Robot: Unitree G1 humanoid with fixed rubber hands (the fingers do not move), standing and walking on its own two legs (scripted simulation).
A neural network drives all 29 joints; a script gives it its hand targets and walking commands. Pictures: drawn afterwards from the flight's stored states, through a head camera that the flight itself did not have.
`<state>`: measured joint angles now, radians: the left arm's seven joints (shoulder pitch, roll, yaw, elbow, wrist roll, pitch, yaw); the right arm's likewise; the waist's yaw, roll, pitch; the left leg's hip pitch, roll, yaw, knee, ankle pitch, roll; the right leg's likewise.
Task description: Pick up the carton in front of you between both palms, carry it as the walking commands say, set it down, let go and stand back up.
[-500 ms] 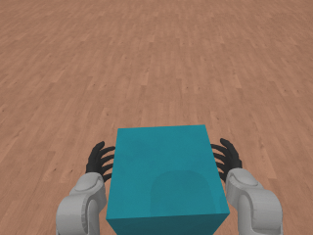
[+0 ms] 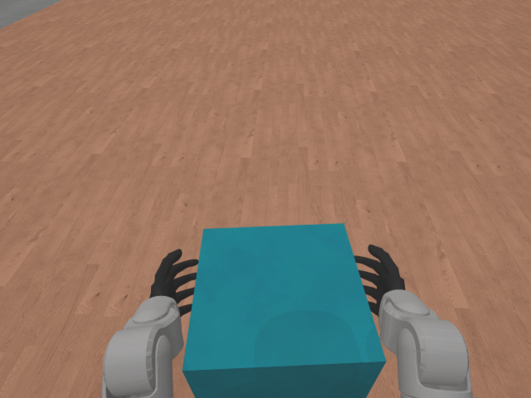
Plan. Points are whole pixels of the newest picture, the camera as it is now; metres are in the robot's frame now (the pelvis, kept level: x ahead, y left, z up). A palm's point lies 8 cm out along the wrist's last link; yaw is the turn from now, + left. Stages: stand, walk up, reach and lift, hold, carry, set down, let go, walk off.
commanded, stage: carry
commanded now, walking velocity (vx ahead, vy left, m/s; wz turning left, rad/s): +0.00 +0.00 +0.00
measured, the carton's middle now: (277, 330) +0.23 +0.00 +0.00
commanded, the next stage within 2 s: hold in 0.66 s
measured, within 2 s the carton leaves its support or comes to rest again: neither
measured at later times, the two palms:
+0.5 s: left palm (174, 309) +0.25 +0.15 +0.04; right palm (375, 306) +0.25 -0.15 +0.03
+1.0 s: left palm (150, 322) +0.23 +0.18 +0.04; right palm (353, 292) +0.27 -0.12 +0.04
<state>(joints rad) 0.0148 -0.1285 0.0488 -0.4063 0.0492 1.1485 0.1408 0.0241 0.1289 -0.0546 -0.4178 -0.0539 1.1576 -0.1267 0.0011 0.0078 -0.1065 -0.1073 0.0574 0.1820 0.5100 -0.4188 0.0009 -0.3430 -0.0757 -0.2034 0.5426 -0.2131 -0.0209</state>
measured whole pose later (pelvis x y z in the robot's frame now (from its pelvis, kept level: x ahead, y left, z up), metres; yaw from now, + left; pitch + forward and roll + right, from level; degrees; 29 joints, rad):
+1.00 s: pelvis -0.04 -0.01 +0.01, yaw +5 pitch -5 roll -1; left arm -0.23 -0.14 0.20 0.20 0.23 0.66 0.01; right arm -0.24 0.15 -0.17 0.17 -0.26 0.70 -0.03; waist 0.02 0.04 0.08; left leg -0.02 -0.02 -0.05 0.39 -0.29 0.01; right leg -0.18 -0.01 0.02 0.34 -0.08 0.02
